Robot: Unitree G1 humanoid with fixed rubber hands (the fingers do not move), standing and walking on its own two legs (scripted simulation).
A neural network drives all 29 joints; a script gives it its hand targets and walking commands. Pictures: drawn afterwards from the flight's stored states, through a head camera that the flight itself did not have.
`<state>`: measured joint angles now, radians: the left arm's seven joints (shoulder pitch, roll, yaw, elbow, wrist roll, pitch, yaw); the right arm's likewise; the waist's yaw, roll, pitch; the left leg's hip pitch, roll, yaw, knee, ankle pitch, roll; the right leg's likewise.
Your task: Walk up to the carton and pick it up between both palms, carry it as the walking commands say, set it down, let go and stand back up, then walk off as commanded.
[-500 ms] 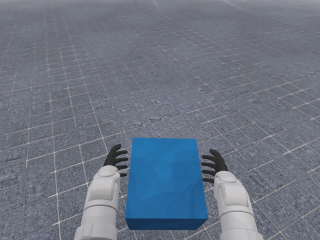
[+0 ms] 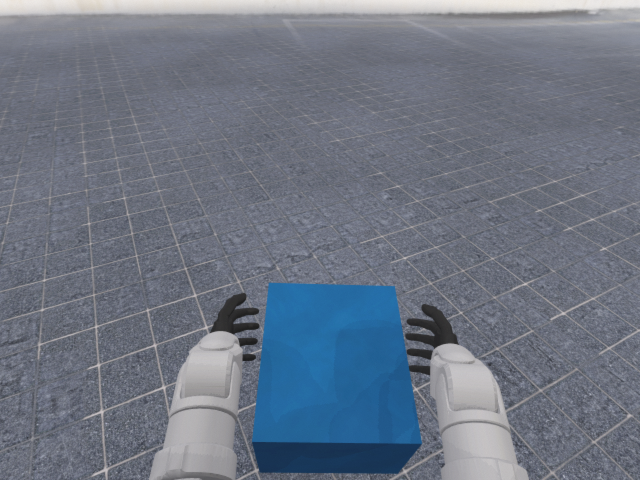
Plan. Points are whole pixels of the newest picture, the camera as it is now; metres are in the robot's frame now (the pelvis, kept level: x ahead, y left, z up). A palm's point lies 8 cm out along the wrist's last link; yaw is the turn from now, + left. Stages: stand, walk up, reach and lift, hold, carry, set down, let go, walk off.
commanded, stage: reach and lift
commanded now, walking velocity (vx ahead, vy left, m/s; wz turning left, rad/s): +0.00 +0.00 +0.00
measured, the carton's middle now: (330, 374) +0.32 +0.00 -0.04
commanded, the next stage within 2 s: hold in 0.78 s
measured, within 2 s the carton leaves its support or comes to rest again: neither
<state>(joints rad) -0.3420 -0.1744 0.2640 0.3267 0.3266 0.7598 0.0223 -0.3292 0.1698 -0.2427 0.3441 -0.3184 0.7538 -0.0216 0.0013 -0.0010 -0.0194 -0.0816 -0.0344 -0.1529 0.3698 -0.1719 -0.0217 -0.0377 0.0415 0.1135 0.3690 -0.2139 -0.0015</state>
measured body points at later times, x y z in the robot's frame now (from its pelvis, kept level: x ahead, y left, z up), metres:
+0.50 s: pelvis +0.00 +0.01 +0.00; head -0.05 +0.01 +0.45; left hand +0.31 +0.15 +0.05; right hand +0.30 -0.14 +0.04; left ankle +0.03 +0.13 -0.75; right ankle +0.00 -0.12 -0.75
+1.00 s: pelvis +0.00 +0.00 +0.00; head -0.06 +0.01 +0.45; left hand +0.30 +0.15 +0.04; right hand +0.29 -0.14 +0.04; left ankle +0.03 +0.13 -0.75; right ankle +0.00 -0.12 -0.75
